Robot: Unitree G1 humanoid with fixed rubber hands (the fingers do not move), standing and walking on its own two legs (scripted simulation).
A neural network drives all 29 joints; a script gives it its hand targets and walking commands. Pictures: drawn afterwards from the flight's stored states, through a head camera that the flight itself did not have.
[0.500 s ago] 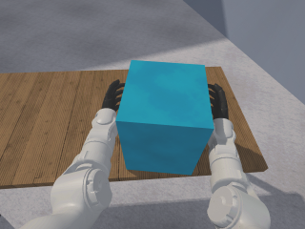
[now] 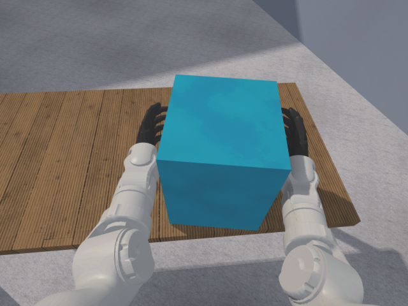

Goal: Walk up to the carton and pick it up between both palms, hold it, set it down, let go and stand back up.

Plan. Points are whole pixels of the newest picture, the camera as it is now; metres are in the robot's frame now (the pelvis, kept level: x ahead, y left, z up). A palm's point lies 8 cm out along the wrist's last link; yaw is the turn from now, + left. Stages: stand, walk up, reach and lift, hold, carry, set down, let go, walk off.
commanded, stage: set down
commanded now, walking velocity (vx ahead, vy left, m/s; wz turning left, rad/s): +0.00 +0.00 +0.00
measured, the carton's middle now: (219, 157) +0.41 -0.07 +0.03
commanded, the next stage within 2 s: none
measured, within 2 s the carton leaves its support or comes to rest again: neither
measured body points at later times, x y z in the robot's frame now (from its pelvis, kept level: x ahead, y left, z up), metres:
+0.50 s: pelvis +0.00 -0.01 +0.00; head +0.09 +0.00 +0.44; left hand +0.46 +0.07 +0.05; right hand +0.40 -0.22 +0.05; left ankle -0.05 +0.10 -0.75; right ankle +0.01 -0.12 -0.75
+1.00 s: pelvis -0.01 +0.00 -0.02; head +0.10 +0.01 +0.42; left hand +0.47 +0.11 +0.01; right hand +0.42 -0.22 +0.01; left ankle -0.05 +0.10 -0.74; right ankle +0.01 -0.12 -0.75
